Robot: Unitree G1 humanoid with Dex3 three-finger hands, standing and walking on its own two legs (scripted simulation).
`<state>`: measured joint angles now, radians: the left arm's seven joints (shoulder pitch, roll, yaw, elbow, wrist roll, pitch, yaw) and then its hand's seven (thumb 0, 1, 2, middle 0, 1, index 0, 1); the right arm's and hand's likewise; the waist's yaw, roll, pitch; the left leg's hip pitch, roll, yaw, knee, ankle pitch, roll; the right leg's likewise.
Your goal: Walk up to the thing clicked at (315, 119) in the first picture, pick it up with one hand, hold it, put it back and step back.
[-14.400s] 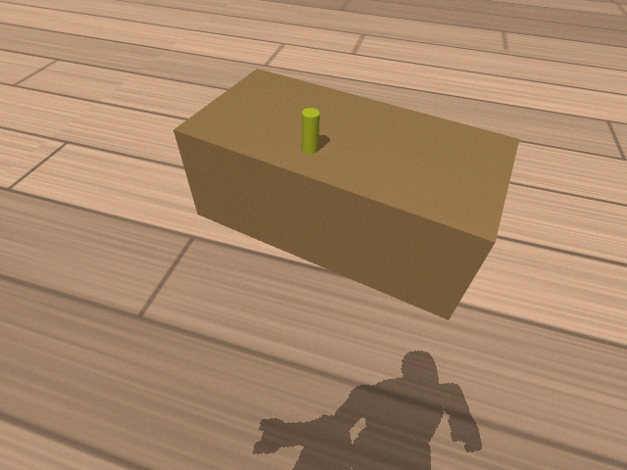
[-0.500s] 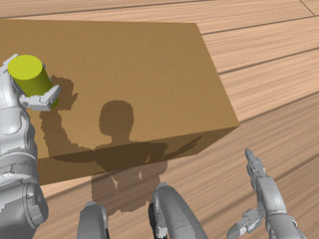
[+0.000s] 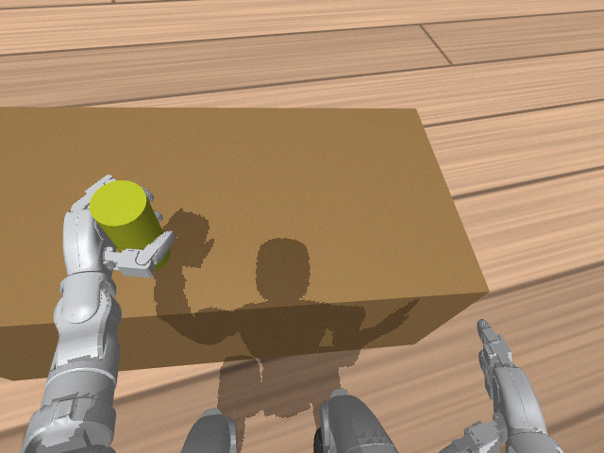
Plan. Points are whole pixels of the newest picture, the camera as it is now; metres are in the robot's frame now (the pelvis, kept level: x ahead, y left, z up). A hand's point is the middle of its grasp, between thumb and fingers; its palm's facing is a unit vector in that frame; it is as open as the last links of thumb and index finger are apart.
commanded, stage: lift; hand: left
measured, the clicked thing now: (136, 231) +0.40 +0.18 +0.04
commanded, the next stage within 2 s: hold in 0.68 s
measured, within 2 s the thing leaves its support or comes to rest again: neither
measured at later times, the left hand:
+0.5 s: hand (127, 237) +0.37 +0.18 +0.07, palm faces +0.12 -0.99 +0.01, open 8.5 cm
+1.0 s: hand (121, 247) +0.35 +0.17 +0.09, palm faces +0.13 -0.99 +0.01, open 8.5 cm
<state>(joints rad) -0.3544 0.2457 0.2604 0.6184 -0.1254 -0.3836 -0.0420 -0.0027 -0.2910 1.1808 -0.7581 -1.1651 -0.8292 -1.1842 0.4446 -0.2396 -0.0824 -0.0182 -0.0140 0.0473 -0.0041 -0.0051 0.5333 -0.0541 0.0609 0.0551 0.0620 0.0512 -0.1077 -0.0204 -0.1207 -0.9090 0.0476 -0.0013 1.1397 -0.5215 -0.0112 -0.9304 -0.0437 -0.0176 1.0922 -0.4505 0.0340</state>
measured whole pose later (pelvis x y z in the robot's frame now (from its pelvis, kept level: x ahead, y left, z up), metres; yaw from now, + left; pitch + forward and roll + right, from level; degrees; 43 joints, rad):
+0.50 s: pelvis +0.01 +0.00 +0.02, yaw +0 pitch +13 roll -1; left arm -0.19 0.20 0.20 0.42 -0.16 -0.32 -0.04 0.00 -0.30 1.18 -0.77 -1.16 -0.84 -1.17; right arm 0.43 -0.22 -0.08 0.09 0.01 0.08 -0.02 -0.01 0.53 -0.05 0.06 0.05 0.06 0.05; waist -0.05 -0.02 -0.11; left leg -0.75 0.04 0.02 1.03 -0.50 -0.01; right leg -0.78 -0.05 -0.01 1.00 -0.44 0.04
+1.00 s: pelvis +0.01 +0.00 +0.03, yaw +0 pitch +11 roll +0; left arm -0.09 0.18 0.17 0.32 -0.17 -0.29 -0.04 0.00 -0.30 1.18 -0.77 -1.16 -0.84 -1.17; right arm 0.41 -0.22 -0.08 0.16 0.02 0.07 -0.03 0.00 0.52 -0.06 0.06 0.05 0.06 0.05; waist -0.03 -0.01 -0.10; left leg -0.68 0.03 0.02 0.97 -0.48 -0.01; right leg -0.71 -0.05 -0.01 0.95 -0.42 0.04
